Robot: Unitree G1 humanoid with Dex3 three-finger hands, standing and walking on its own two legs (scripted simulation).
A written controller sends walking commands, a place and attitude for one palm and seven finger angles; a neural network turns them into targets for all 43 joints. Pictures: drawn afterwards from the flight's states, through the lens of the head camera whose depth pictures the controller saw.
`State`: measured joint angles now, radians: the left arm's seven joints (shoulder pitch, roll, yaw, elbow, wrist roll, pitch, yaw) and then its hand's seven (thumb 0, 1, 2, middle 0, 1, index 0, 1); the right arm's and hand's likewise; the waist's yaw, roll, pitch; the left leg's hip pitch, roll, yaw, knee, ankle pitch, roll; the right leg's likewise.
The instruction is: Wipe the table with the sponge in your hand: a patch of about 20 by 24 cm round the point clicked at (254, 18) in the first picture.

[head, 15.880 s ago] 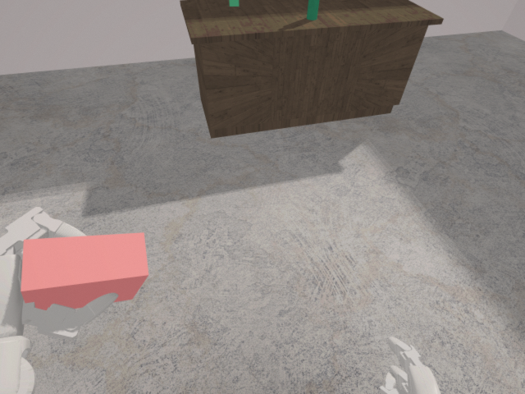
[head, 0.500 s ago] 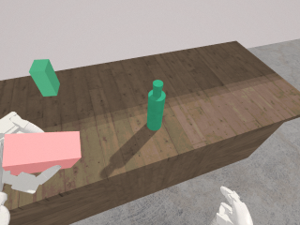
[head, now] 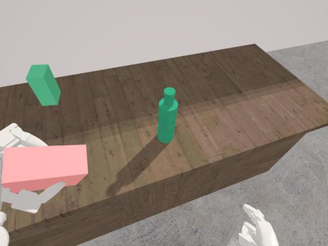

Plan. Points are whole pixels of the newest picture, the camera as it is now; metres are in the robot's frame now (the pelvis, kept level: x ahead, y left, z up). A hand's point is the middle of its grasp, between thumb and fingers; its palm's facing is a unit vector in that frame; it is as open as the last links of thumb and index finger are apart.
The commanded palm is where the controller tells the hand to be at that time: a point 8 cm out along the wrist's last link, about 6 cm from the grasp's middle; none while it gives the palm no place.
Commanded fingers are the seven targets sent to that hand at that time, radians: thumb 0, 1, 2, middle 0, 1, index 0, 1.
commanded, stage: shuffle to correct the standing spot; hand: left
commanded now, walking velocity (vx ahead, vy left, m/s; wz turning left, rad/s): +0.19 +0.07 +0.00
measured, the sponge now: (58, 168) +0.23 +0.21 +0.14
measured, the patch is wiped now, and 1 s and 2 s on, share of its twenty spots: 0.00 0.00 0.00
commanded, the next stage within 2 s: come to a stop and stand still in 0.02 s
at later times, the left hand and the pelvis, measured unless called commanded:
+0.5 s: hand (38, 167) +0.21 +0.22 +0.17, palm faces +0.24 -0.87 -0.43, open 9.6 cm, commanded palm +0.15 +0.28 +0.19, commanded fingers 0.00 0.10 1.30 -1.20 -1.60 -1.20 -1.60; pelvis -0.02 +0.01 +0.00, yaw -2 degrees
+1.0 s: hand out of the picture +0.19 +0.28 +0.17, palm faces +0.33 -0.87 -0.35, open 9.6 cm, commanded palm +0.13 +0.31 +0.19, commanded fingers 0.00 0.10 1.30 -1.20 -1.60 -1.20 -1.60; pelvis -0.04 +0.04 +0.01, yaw -4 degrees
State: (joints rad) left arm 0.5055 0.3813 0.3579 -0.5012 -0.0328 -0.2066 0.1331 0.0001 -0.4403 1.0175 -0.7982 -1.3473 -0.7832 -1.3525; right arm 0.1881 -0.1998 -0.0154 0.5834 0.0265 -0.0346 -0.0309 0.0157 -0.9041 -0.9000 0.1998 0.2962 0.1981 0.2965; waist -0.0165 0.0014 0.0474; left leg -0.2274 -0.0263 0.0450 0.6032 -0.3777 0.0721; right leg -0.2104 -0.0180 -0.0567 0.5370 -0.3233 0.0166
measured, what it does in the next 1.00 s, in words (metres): shifts its weight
